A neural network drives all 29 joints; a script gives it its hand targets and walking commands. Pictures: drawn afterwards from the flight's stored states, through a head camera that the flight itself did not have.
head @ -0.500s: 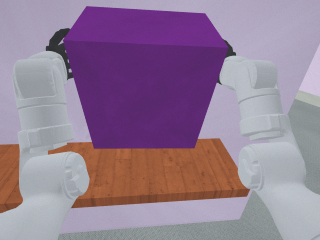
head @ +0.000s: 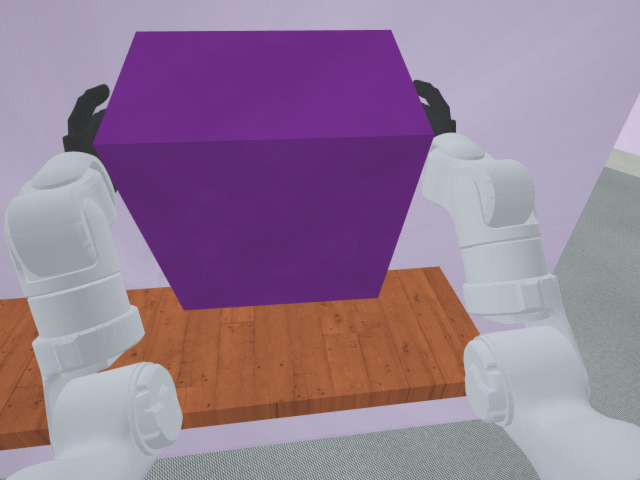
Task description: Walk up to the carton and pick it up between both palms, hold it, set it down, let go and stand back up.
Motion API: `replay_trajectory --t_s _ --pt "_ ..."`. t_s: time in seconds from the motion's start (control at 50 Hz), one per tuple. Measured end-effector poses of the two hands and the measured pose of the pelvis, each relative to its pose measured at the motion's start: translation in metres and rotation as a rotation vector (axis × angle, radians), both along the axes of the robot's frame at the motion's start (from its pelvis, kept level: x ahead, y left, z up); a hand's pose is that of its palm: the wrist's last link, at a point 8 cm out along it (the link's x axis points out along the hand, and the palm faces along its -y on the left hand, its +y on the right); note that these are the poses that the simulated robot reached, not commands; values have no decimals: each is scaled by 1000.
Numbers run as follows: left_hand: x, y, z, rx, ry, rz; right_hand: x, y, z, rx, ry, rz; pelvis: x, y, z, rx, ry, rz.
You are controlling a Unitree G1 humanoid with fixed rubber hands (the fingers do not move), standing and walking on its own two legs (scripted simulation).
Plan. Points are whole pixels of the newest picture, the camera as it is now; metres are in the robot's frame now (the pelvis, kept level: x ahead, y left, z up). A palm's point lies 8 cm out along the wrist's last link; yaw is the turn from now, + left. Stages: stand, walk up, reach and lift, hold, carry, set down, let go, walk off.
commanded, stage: set down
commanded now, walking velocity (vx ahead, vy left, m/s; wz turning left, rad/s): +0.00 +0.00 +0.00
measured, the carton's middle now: (276, 185) +0.37 +0.06 +0.26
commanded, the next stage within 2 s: none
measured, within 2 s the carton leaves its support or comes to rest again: neither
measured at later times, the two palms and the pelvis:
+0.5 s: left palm (136, 213) +0.35 +0.22 +0.24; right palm (422, 196) +0.39 -0.12 +0.24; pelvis -0.01 +0.02 +0.00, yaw +0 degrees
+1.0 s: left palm (133, 225) +0.34 +0.22 +0.22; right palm (417, 203) +0.40 -0.12 +0.23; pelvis +0.00 +0.00 +0.00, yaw +2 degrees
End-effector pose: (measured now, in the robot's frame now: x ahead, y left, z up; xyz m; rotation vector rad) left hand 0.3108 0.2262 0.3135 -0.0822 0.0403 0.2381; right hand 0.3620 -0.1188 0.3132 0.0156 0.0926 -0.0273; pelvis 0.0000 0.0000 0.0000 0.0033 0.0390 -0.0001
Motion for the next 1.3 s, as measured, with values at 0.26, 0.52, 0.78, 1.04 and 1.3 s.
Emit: replay_trajectory --t_s 0.26,0.52,0.78,1.04,1.3 --pt "18 16 -40 7 149 -57 13 14 -34 -36 134 -12 -6 13 0 -1 -72 20" --pt "40 -7 -76 22 198 -39 31 -7 -74 -25 160 -32 -7 24 0 -5 62 7" --pt "30 -4 -58 -7 152 -21 30 -5 -57 -89 99 8 8 10 0 -1 -59 14" --pt "34 -5 -91 21 188 -8 36 -4 -93 -61 128 8 -4 1 0 -4 -41 45" --pt "57 -19 -129 17 246 -45 40 -21 -149 -60 181 -31 4 14 0 -2 -10 36"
